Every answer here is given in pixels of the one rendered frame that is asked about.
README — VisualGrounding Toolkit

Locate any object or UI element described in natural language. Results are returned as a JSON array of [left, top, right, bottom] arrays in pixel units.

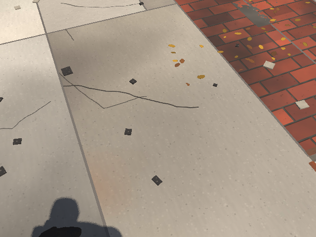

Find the robot left hand
[[39, 226, 82, 237]]

